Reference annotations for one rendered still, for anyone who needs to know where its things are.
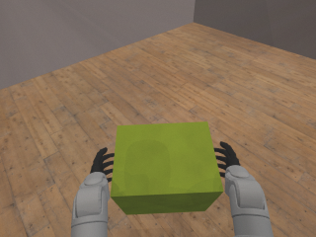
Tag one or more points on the robot right hand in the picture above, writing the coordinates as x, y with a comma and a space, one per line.
230, 157

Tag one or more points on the left robot forearm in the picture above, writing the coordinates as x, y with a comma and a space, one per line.
90, 207

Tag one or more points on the robot left hand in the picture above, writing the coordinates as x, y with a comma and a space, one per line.
99, 166

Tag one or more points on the right robot forearm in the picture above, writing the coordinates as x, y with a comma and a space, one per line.
248, 204

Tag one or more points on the carton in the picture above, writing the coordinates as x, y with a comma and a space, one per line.
165, 168

